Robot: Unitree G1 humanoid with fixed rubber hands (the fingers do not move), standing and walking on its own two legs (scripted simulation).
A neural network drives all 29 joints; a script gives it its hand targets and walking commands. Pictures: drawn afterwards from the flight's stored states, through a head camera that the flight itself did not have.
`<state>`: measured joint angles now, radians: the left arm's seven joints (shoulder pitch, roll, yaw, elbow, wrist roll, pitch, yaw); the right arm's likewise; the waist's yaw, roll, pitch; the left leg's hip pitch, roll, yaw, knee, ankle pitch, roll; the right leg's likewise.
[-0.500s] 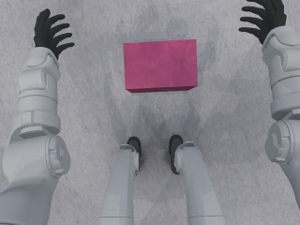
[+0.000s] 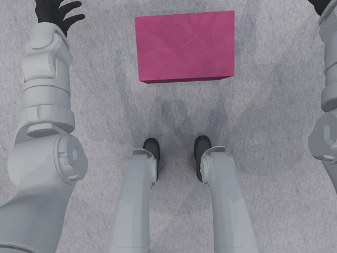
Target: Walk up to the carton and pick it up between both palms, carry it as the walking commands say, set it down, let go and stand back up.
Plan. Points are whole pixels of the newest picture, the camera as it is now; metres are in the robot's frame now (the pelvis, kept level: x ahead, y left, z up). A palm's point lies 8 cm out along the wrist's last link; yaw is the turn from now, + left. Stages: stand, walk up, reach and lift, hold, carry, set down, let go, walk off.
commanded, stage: reach and lift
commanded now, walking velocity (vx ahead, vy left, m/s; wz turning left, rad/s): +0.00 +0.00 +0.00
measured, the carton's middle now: (183, 53) +0.54 -0.03 -0.51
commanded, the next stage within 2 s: none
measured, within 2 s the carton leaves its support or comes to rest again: neither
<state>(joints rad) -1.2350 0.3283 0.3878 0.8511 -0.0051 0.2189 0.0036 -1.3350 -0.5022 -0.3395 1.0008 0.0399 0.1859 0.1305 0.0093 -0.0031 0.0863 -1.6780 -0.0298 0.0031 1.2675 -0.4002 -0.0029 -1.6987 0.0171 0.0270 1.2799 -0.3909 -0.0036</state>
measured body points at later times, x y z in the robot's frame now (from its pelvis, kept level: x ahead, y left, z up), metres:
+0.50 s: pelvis -0.05 -0.01 -0.15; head +0.34 -0.02 +0.06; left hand +0.54 +0.22 -0.30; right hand +0.56 -0.26 -0.29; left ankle +0.07 +0.12 -0.58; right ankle +0.07 -0.11 -0.58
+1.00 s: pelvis -0.04 +0.00 -0.26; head +0.35 -0.01 -0.04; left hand +0.53 +0.21 -0.44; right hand +0.55 -0.24 -0.43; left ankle +0.07 +0.12 -0.58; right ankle +0.07 -0.11 -0.58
